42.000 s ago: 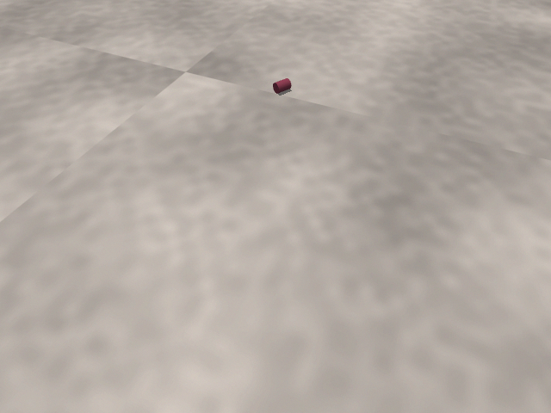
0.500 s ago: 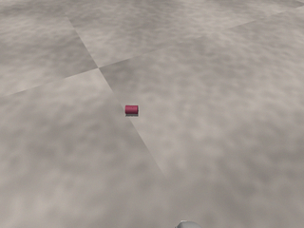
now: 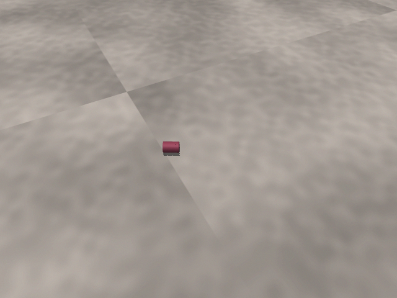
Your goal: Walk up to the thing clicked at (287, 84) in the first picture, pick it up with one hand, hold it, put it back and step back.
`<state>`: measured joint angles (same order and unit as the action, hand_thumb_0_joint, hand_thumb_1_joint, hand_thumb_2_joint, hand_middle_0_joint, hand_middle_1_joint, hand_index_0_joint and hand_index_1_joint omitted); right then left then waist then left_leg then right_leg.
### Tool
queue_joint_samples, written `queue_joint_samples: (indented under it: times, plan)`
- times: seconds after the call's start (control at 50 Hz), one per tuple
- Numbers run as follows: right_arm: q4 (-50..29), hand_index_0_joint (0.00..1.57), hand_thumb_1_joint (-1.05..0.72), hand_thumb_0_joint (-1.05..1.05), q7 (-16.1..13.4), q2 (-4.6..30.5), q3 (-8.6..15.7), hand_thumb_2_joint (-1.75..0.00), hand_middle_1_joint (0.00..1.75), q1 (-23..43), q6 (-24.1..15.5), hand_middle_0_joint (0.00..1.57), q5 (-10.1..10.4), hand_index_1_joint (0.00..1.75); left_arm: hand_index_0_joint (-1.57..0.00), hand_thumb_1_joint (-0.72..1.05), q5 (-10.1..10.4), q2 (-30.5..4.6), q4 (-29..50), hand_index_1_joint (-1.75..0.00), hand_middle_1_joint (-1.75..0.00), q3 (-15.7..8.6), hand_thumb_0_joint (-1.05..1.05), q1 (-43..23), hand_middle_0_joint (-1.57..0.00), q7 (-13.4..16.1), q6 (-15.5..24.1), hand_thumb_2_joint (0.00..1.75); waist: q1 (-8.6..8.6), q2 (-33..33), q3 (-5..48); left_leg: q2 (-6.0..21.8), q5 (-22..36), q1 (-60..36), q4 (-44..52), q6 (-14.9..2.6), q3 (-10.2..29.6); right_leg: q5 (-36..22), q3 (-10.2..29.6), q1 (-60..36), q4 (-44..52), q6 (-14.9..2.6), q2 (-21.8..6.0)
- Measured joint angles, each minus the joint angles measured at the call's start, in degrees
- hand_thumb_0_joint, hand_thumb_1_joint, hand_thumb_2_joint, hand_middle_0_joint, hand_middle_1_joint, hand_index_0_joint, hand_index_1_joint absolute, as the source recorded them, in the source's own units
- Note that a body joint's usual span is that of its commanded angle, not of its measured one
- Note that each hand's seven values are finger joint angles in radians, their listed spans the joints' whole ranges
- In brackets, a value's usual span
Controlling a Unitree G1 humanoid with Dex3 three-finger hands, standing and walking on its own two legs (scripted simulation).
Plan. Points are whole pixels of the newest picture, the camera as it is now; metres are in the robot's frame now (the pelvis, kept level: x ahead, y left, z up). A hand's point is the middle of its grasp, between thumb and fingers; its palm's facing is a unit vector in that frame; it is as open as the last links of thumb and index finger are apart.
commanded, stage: step back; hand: left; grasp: from above
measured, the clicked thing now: (171, 147) +1.08 +0.19 -0.73
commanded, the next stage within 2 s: stand in 0.30 s
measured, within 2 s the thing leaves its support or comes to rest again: neither
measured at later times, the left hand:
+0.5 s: hand (90, 296) +0.15 +0.24 -0.13, palm faces -0.02 -0.94 -0.35, open 7.4 cm
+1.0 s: hand out of the picture +0.09 +0.24 -0.14, palm faces -0.02 -0.94 -0.35, open 7.4 cm
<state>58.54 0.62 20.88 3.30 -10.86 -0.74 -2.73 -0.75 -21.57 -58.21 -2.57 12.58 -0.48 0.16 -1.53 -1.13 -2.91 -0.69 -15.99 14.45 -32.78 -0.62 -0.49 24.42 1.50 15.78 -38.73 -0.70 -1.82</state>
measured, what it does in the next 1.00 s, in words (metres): stands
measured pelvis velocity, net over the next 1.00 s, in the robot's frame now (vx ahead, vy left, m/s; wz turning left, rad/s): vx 0.02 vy -0.01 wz -0.01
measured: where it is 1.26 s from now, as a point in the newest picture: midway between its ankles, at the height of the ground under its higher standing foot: outside the picture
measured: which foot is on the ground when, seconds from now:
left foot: down 0.00-1.00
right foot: down 0.00-1.00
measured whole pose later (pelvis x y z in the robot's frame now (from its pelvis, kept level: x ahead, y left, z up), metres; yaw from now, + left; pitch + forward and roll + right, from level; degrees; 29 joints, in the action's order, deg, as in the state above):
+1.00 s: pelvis +0.02 -0.01 +0.02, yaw +0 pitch -2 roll +0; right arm 66.1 0.3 20.1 0.0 -5.2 -0.6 -0.9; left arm -0.3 -19.8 -66.6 -0.4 5.6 -0.4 0.7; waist -0.1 0.8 -3.5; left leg 1.3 -9.8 5.6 -17.3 1.2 -0.1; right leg 10.2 -0.3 5.7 -17.8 -0.1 0.0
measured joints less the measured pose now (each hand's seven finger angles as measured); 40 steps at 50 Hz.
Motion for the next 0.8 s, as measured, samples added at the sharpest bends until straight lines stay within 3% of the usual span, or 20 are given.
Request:
queue_joint_samples:
  times: [0.04, 0.1, 0.3, 0.46, 0.8]
  plan:
    - [0.1, 0.20, -0.90, 0.01, -0.1, -0.9, -0.5, -0.90, 0.30, 0.5, -0.2, 0.20, 0.0, 0.30, -0.21, 0.90, 0.2, -0.6, -0.5, -0.30, -0.30, 0.0, 0.01, -0.6, -0.20, 0.1, 0.1, 0.89, 0.35, -0.5, -0.2, 0.3, -0.6, -0.7, 0.4, 0.06, -0.4, 0.9, -0.2, -0.4, 0.8, -0.46, 0.4]
    - [0.5, 0.21, -0.90, 0.01, -0.2, -1.3, -1.1, -0.90, 0.30, 1.7, -0.1, 0.20, 0.8, 0.30, -0.21, 0.90, 0.3, -0.5, -1.4, -0.30, -0.30, 0.0, 0.01, -2.2, -0.20, 0.4, 1.0, 0.89, 0.79, 0.5, -1.0, 1.4, -1.5, -1.4, -0.2, 0.52, -0.1, -8.5, -1.1, -3.2, 6.9, 0.68, 1.2]
    - [2.8, 0.21, -0.90, 0.01, -0.6, -1.6, -1.6, -0.90, 0.30, 5.3, 0.1, 0.20, 1.6, 0.30, -0.21, 0.90, 0.4, 0.5, -2.0, -0.30, -0.30, 0.8, 0.01, -7.3, -0.20, 0.7, 1.4, 0.89, 1.12, 1.7, -0.5, 1.1, -1.6, -4.1, 2.7, 0.56, -0.3, -6.8, -1.0, -5.4, 8.7, 1.36, 1.0]
    - [4.1, 0.21, -0.90, 0.01, -0.7, -1.2, -2.6, -0.90, 0.30, 7.6, -0.3, 0.20, 2.2, 0.30, -0.21, 0.90, 1.0, 1.6, -3.7, -0.30, -0.30, 2.1, 0.01, -10.2, -0.20, 0.8, 0.7, 0.89, 1.69, 1.4, -1.3, 1.0, 1.7, -7.7, 9.4, 0.83, -0.3, -9.6, -1.1, -8.7, 14.5, 1.46, 0.8]
    - [6.7, 0.20, -0.90, 0.01, -0.4, -0.8, -3.1, -0.90, 0.30, 7.3, 0.2, 0.20, 2.1, 0.30, -0.21, 0.90, 0.4, 2.1, -7.7, -0.30, -0.30, 2.2, 0.01, -8.6, -0.20, 0.2, 0.6, 0.89, 1.68, 1.4, -1.0, 1.8, 5.7, -9.5, 15.1, 1.61, 0.2, -13.9, -1.6, -10.8, 20.8, 0.83, 1.7]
